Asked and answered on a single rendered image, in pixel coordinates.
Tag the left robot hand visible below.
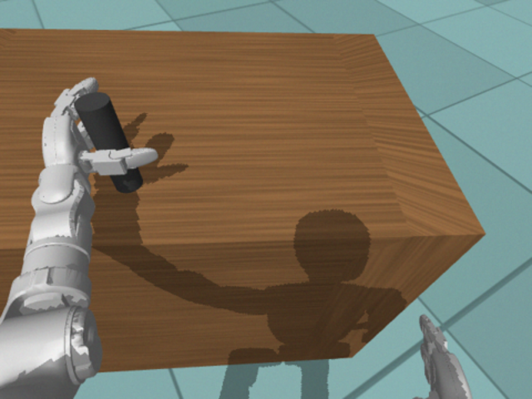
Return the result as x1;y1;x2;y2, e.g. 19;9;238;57
42;77;158;178

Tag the right robot hand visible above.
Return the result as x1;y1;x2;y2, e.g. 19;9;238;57
412;314;473;399

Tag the can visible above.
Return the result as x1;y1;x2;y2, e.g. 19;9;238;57
74;92;143;193

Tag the left robot arm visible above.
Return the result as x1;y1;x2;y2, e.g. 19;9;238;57
0;164;102;399

